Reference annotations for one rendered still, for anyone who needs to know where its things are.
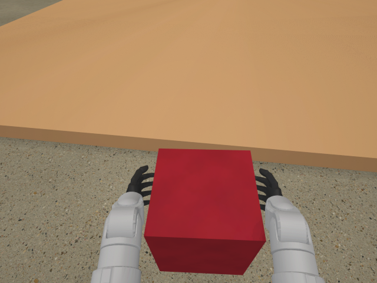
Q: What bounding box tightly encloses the robot right forearm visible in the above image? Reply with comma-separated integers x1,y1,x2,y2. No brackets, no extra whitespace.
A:
265,196,325,283

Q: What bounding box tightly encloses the right robot hand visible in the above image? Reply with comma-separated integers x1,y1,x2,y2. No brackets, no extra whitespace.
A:
255,168,283,211

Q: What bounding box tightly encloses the robot left forearm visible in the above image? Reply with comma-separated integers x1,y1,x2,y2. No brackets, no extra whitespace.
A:
91,192,144,283

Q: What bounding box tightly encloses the left robot hand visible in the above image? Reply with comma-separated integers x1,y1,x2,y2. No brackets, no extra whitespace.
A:
126,165,154,206

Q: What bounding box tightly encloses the carton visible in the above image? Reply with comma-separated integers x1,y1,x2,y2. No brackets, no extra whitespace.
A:
144,149,266,275

